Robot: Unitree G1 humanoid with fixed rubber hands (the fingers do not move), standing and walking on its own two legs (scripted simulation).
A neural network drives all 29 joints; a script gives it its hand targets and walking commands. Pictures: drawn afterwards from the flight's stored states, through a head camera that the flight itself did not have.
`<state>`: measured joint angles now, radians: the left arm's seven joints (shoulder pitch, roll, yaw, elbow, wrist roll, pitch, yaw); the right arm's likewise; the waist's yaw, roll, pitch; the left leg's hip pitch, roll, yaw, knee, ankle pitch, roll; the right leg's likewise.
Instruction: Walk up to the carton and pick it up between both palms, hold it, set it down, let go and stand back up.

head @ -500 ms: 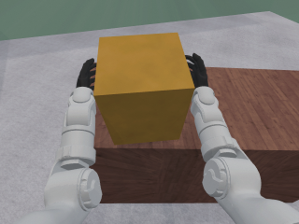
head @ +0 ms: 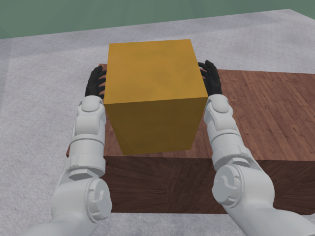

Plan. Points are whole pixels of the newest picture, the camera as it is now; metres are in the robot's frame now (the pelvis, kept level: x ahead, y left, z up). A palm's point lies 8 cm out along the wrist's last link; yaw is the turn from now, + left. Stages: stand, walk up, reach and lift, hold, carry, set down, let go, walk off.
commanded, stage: set down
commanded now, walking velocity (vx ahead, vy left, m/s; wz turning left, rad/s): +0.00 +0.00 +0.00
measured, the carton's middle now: (153, 101) +0.44 +0.00 +0.11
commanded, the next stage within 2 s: none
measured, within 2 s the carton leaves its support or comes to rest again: neither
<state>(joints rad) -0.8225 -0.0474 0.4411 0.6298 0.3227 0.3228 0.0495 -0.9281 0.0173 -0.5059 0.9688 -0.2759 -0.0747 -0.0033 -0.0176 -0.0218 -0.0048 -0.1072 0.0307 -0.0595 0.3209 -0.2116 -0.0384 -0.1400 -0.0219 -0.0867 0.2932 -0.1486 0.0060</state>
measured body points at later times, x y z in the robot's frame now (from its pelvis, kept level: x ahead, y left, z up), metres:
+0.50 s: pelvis +0.02 +0.00 +0.00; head +0.03 +0.02 +0.45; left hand +0.45 +0.15 +0.14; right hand +0.45 -0.15 +0.14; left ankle -0.03 +0.14 -0.75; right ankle +0.00 -0.12 -0.75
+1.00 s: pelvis +0.02 +0.00 +0.00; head +0.04 +0.01 +0.45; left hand +0.45 +0.15 +0.12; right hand +0.46 -0.16 +0.13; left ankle -0.03 +0.14 -0.75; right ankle +0.00 -0.12 -0.75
